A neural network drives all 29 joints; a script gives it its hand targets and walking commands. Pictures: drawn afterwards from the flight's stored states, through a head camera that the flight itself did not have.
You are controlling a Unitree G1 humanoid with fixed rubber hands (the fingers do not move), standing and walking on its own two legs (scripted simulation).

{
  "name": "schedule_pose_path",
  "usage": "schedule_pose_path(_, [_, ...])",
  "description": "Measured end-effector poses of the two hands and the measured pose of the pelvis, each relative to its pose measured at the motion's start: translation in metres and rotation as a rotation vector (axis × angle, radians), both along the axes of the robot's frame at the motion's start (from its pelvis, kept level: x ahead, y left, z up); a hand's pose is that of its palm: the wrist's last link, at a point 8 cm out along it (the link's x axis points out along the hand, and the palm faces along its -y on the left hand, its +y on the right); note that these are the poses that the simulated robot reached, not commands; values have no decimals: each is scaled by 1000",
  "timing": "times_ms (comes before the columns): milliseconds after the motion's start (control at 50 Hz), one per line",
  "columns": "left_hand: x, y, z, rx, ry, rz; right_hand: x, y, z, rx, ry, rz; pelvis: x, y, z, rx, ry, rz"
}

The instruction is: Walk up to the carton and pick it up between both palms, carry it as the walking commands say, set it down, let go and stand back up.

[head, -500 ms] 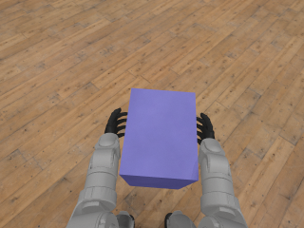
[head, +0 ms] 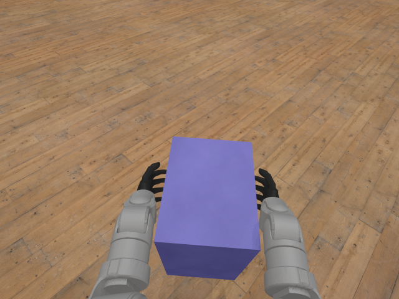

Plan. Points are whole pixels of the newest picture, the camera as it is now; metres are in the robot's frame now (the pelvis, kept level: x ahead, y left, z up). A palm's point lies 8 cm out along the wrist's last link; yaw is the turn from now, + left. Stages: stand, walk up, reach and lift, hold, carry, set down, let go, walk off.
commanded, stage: reach and lift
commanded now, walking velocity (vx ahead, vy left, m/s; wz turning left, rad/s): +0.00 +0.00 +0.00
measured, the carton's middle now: (206, 213) +0.32 -0.01 -0.04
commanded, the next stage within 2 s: hold in 1.48 s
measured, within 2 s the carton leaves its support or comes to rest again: neither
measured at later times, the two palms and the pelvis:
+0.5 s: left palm (138, 195) +0.31 +0.13 +0.06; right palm (270, 203) +0.30 -0.14 +0.05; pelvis -0.01 +0.00 +0.00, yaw +0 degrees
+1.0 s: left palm (137, 195) +0.31 +0.13 +0.06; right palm (268, 199) +0.31 -0.14 +0.05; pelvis +0.00 +0.00 +0.00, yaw +0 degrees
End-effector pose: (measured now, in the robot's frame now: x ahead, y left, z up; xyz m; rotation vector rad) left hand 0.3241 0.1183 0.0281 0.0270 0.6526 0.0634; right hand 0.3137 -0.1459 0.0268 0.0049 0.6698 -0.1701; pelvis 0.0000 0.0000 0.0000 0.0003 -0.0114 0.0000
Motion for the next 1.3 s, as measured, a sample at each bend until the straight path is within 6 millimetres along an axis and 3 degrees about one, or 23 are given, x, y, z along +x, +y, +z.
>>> schedule_pose_path(320, [-14, 3, 32, 0, 0, 5, -13, 3, 31, -2, 1, 3, 0, 2, 4, -4, -120, 4])
schedule_pose_path(640, [-22, 14, 28, -11, 12, 46, -14, 13, 26, 11, 11, 27, -8, 3, 2, -4, -132, -5])
schedule_pose_path(1000, [-18, 10, 30, 12, 10, 42, -7, 10, 28, -12, 11, 59, 3, -5, 4, -1, -123, -3])
schedule_pose_path(1300, [-27, 12, 27, 31, 22, 27, -14, 12, 28, -40, 25, 82, 4, -5, 5, -3, -128, 2])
